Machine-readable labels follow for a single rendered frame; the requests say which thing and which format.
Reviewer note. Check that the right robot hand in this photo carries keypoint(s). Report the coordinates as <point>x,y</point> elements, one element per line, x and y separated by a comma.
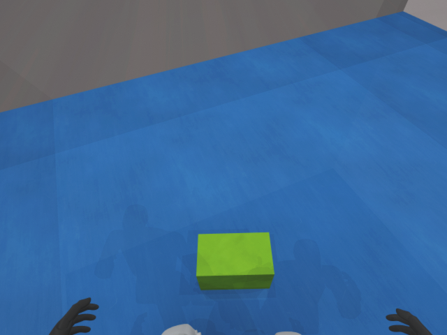
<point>415,326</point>

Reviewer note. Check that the carton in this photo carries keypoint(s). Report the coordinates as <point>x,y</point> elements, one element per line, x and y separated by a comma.
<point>232,261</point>

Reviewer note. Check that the left robot hand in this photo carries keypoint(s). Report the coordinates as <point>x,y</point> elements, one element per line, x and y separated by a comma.
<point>65,325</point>

